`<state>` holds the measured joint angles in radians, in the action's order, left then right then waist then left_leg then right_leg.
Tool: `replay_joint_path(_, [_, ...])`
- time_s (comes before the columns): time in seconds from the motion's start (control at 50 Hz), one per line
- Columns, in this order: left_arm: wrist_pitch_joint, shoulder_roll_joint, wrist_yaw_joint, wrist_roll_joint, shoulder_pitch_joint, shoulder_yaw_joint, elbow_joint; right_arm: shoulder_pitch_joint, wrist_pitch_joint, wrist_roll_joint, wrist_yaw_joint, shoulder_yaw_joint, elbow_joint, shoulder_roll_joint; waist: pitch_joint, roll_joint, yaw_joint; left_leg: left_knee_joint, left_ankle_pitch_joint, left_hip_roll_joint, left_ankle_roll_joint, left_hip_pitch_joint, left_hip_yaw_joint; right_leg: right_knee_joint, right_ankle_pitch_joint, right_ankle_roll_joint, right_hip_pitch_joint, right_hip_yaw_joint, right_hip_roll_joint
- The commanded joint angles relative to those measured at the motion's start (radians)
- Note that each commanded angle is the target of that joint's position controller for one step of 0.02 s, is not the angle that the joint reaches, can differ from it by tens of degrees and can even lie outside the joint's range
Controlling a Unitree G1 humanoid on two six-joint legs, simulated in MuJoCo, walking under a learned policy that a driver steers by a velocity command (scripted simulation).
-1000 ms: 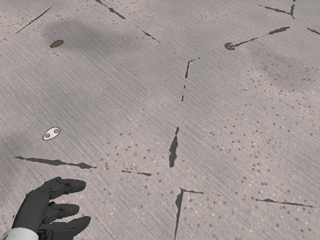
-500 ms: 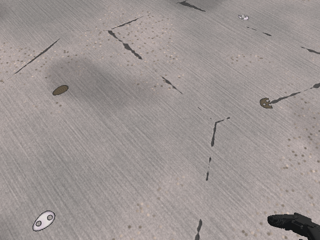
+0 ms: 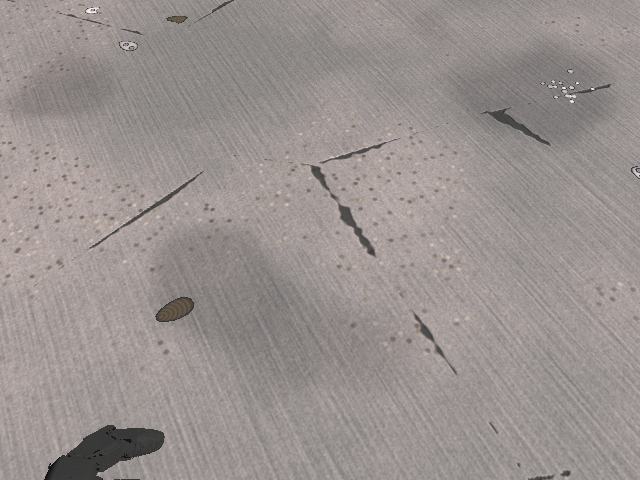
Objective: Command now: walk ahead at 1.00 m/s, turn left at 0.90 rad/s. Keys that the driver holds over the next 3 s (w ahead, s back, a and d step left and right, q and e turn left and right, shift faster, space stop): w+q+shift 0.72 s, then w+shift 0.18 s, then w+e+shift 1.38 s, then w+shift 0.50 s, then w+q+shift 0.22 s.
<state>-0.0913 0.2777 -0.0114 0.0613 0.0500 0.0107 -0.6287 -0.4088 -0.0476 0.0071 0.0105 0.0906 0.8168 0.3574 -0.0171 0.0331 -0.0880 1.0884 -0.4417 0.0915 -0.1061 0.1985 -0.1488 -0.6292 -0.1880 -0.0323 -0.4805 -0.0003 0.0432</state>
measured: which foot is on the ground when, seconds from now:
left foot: up 0.00-0.36, down 0.38-0.78, up 0.80-1.00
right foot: down 0.00-0.38, up 0.40-0.74, down 0.76-1.00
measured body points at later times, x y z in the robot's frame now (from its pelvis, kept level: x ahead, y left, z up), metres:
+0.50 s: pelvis +0.45 +0.06 -0.01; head +0.48 +0.06 +0.44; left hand +0.44 +0.33 -0.11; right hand +0.66 -0.16 -0.13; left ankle +0.47 +0.08 -0.72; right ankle +0.41 -0.15 -0.59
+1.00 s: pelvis +0.87 +0.24 +0.02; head +0.88 +0.25 +0.47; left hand +0.63 +0.40 -0.10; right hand +1.21 +0.23 -0.05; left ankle +0.81 +0.34 -0.65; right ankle +0.93 +0.10 -0.72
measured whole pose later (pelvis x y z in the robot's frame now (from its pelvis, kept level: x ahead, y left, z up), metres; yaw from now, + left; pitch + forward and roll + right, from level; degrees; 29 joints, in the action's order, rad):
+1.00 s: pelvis +0.87 +0.24 +0.02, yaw +48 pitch +2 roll -2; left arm -0.08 0.31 0.01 0.03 0.48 -0.05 -0.85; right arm -0.08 -0.04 -0.06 0.06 0.02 0.65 0.34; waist 0.01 0.04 0.07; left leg 1.09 -0.27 0.01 -0.08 0.63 -0.07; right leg -0.39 -0.28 -0.01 -0.13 -0.03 -0.01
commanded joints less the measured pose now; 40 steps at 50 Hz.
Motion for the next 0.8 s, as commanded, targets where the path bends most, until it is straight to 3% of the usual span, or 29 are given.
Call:
replay_joint_path(0.02, [0.007, 0.136, -0.007, -0.004, 0.246, -0.071, -0.024, 0.125, -0.001, -0.024, 0.011, -0.013, -0.129, 0.055, 0.104, -0.110, 0.167, 0.267, 0.153, -0.131, -0.005, 0.605, 0.071, 0.364, -0.383, 0.149, 0.591, 0.486, 0.330])
replay_joint_path(0.04, [0.007, 0.112, -0.007, -0.003, 0.286, -0.063, -0.055, 0.191, 0.007, -0.038, 0.025, -0.012, -0.133, 0.044, 0.044, -0.075, 0.174, 0.232, 0.159, -0.154, 0.001, 0.576, 0.072, 0.364, -0.158, 0.112, 0.523, 0.323, 0.266])
replay_joint_path(0.06, [0.000, 0.112, -0.010, -0.011, 0.298, -0.062, -0.081, 0.169, 0.022, -0.041, 0.040, -0.018, -0.156, 0.016, 0.048, -0.159, 0.135, 0.217, 0.161, -0.164, 0.014, 0.569, 0.075, 0.373, -0.109, 0.115, 0.495, 0.275, 0.266])
replay_joint_path(0.1, [-0.021, 0.078, 0.003, -0.035, 0.325, -0.056, -0.123, 0.226, 0.049, -0.040, 0.055, -0.032, -0.194, -0.017, 0.007, -0.167, 0.113, 0.211, 0.175, -0.192, 0.021, 0.605, 0.087, 0.402, 0.054, 0.104, 0.461, 0.163, 0.256])
replay_joint_path(0.12, [-0.026, 0.059, 0.012, -0.040, 0.330, -0.053, -0.136, 0.265, 0.055, -0.039, 0.059, -0.037, -0.209, -0.021, -0.014, -0.129, 0.108, 0.197, 0.198, -0.194, 0.021, 0.623, 0.104, 0.409, 0.187, 0.089, 0.455, 0.081, 0.236])
replay_joint_path(0.18, [-0.042, 0.087, 0.010, -0.039, 0.281, -0.059, -0.148, 0.365, 0.057, -0.042, 0.076, -0.052, -0.271, -0.018, -0.060, -0.122, 0.072, 0.032, 0.366, -0.186, 0.020, 0.592, 0.152, 0.480, 0.291, 0.078, 0.391, -0.092, 0.196])
replay_joint_path(0.22, [-0.043, 0.103, 0.007, -0.037, 0.289, -0.063, -0.166, 0.410, 0.059, -0.032, 0.088, -0.060, -0.272, -0.013, -0.081, -0.078, 0.078, -0.120, 0.440, -0.149, -0.002, 0.509, 0.234, 0.514, 0.393, 0.058, 0.390, -0.207, 0.140])
replay_joint_path(0.24, [-0.046, 0.135, 0.007, -0.034, 0.309, -0.067, -0.170, 0.446, 0.056, -0.035, 0.094, -0.070, -0.296, -0.028, -0.117, -0.087, 0.072, -0.215, 0.442, -0.152, -0.022, 0.467, 0.264, 0.502, 0.528, 0.050, 0.382, -0.235, 0.167])
replay_joint_path(0.26, [-0.044, 0.146, 0.004, -0.035, 0.328, -0.070, -0.179, 0.464, 0.054, -0.037, 0.094, -0.071, -0.292, -0.018, -0.119, -0.068, 0.072, -0.269, 0.437, -0.109, -0.042, 0.416, 0.322, 0.470, 0.762, 0.035, 0.417, -0.268, 0.159])
replay_joint_path(0.28, [-0.036, 0.169, -0.002, -0.037, 0.362, -0.075, -0.184, 0.456, 0.051, -0.040, 0.090, -0.068, -0.281, -0.008, -0.093, -0.080, 0.067, -0.303, 0.425, -0.065, -0.059, 0.361, 0.359, 0.409, 0.974, 0.029, 0.469, -0.283, 0.156])
replay_joint_path(0.3, [-0.023, 0.202, -0.011, -0.035, 0.371, -0.084, -0.178, 0.408, 0.048, -0.038, 0.084, -0.061, -0.263, 0.013, -0.047, -0.109, 0.035, -0.321, 0.387, -0.029, -0.073, 0.289, 0.371, 0.324, 1.131, 0.025, 0.512, -0.280, 0.171])
replay_joint_path(0.32, [-0.006, 0.234, -0.021, -0.030, 0.357, -0.093, -0.172, 0.298, 0.045, -0.038, 0.078, -0.049, -0.233, 0.044, 0.021, -0.128, -0.035, -0.329, 0.350, 0.001, -0.093, 0.161, 0.361, 0.165, 1.254, 0.028, 0.519, -0.273, 0.197])
replay_joint_path(0.34, [0.007, 0.253, -0.028, -0.031, 0.330, -0.098, -0.142, 0.120, 0.045, -0.023, 0.069, -0.027, -0.166, 0.076, 0.139, -0.123, -0.106, -0.291, 0.302, 0.052, -0.120, -0.043, 0.343, -0.076, 1.405, 0.038, 0.475, -0.264, 0.210])
replay_joint_path(0.36, [0.015, 0.271, -0.018, -0.030, 0.287, -0.103, -0.115, -0.062, 0.030, -0.035, 0.050, -0.004, -0.117, 0.106, 0.172, -0.114, -0.182, -0.418, 0.303, 0.032, -0.166, -0.281, 0.240, -0.373, 1.165, 0.043, 0.300, -0.238, 0.218])
replay_joint_path(0.38, [0.021, 0.164, 0.003, -0.011, 0.308, -0.084, -0.122, -0.043, 0.036, -0.018, 0.018, 0.024, -0.096, 0.165, 0.144, 0.042, -0.114, -0.444, 0.190, -0.082, -0.196, -0.422, 0.061, -0.744, 0.098, 0.034, 0.058, -0.226, 0.059])
replay_joint_path(0.4, [0.011, 0.113, 0.007, -0.022, 0.357, -0.067, -0.010, 0.033, 0.063, -0.050, 0.008, 0.051, -0.138, 0.299, 0.242, 0.224, 0.004, -0.567, 0.242, -0.301, -0.377, -0.652, -0.473, -1.080, -0.350, -0.019, -0.322, -0.107, -0.078])
replay_joint_path(0.42, [-0.015, 0.159, 0.007, -0.020, 0.218, -0.063, 0.050, -0.019, 0.069, -0.035, -0.003, 0.060, -0.157, 0.286, 0.291, 0.053, -0.066, -0.756, 0.062, -0.338, -0.393, -0.643, -0.653, -1.043, -0.257, -0.007, -0.429, 0.075, -0.039])
replay_joint_path(0.44, [-0.031, 0.158, 0.007, -0.025, 0.176, -0.055, 0.050, 0.005, 0.062, -0.028, -0.012, 0.053, -0.133, 0.245, 0.129, -0.034, -0.027, -0.837, 0.043, -0.329, -0.349, -0.493, -0.616, -0.934, -0.195, 0.004, -0.439, 0.087, 0.006])
replay_joint_path(0.46, [-0.032, 0.159, 0.005, -0.020, 0.184, -0.053, 0.033, 0.044, 0.051, -0.026, -0.015, 0.041, -0.122, 0.197, 0.026, -0.110, 0.040, -0.853, 0.136, -0.288, -0.304, -0.317, -0.524, -0.820, -0.165, 0.003, -0.368, 0.076, 0.042])
replay_joint_path(0.5, [0.006, 0.145, 0.002, 0.012, 0.223, -0.048, 0.013, 0.093, 0.017, -0.015, -0.018, 0.015, -0.121, 0.133, -0.049, -0.135, 0.126, -0.837, 0.372, -0.194, -0.277, -0.045, -0.357, -0.693, -0.208, -0.023, -0.205, 0.079, 0.082])
replay_joint_path(0.54, [0.041, 0.117, 0.007, 0.014, 0.195, -0.042, 0.032, 0.106, -0.008, -0.014, -0.012, 0.006, -0.122, 0.115, -0.048, -0.107, 0.146, -0.882, 0.319, -0.146, -0.275, 0.105, -0.290, -0.535, -0.248, -0.054, -0.131, 0.059, 0.100])
replay_joint_path(0.58, [0.044, 0.073, 0.020, -0.002, 0.058, -0.023, 0.095, 0.109, -0.021, -0.016, -0.008, 0.010, -0.120, 0.120, -0.095, -0.066, 0.123, -0.911, 0.345, -0.096, -0.247, 0.238, -0.247, -0.335, -0.071, -0.062, -0.059, 0.025, 0.095])
replay_joint_path(0.64, [0.037, 0.056, 0.033, -0.036, -0.036, -0.014, 0.113, 0.090, -0.027, -0.009, 0.004, 0.024, -0.112, 0.137, -0.060, -0.025, 0.064, -0.908, 0.430, -0.054, -0.168, 0.248, -0.213, -0.072, 0.250, -0.040, 0.126, 0.007, 0.035])
replay_joint_path(0.7, [0.032, 0.107, 0.027, -0.043, -0.031, -0.030, 0.109, 0.045, -0.021, -0.006, 0.001, 0.035, -0.099, 0.156, -0.011, 0.012, 0.047, -0.802, 0.587, -0.096, -0.118, 0.058, -0.274, 0.061, 0.233, -0.016, 0.188, 0.034, -0.003])
replay_joint_path(0.72, [0.030, 0.139, 0.018, -0.042, 0.028, -0.043, 0.090, 0.047, -0.019, -0.011, -0.003, 0.039, -0.099, 0.173, 0.031, 0.008, 0.075, -0.707, 0.713, -0.095, -0.097, -0.004, -0.281, 0.080, 0.152, -0.009, 0.249, 0.037, -0.032])
replay_joint_path(0.74, [0.026, 0.179, 0.006, -0.040, 0.161, -0.064, 0.055, 0.054, -0.019, -0.018, -0.002, 0.043, -0.092, 0.202, 0.121, -0.018, 0.152, -0.534, 0.850, -0.087, -0.073, -0.047, -0.247, 0.082, 0.057, 0.006, 0.375, 0.005, -0.060])
replay_joint_path(0.76, [0.021, 0.214, -0.011, -0.031, 0.364, -0.084, 0.007, 0.088, -0.025, -0.023, 0.003, 0.038, -0.094, 0.194, 0.208, -0.036, 0.268, -0.276, 0.851, -0.058, -0.048, 0.035, -0.198, 0.063, -0.004, 0.025, 0.590, -0.003, -0.029])
replay_joint_path(0.78, [0.013, 0.278, -0.032, -0.004, 0.571, -0.105, -0.029, 0.106, -0.041, -0.031, -0.002, 0.000, -0.120, 0.061, 0.324, -0.183, 0.330, 0.096, 0.433, 0.001, -0.039, 0.203, -0.127, 0.092, -0.361, 0.052, 0.798, 0.238, 0.185])
replay_joint_path(0.8, [0.014, 0.363, -0.021, 0.015, 0.460, -0.120, -0.025, -0.029, -0.046, 0.013, 0.005, -0.034, -0.181, -0.039, 0.399, -0.540, 0.160, 0.307, -0.050, 0.097, -0.007, 0.471, -0.020, 0.387, -0.590, 0.161, 0.872, 0.904, 0.414])
Next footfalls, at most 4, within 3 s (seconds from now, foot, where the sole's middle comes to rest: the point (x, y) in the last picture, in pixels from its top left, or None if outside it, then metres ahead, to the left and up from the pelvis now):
0.38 left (279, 462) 0.51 0.09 -0.76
0.76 right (254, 284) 0.95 0.13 -0.76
1.16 left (83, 281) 1.01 0.56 -0.76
1.60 right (77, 157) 1.47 0.65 -0.76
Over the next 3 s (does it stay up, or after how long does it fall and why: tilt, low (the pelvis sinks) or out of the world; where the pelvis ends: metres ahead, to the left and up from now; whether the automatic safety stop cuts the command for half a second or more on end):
stays up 2.51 0.55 -0.01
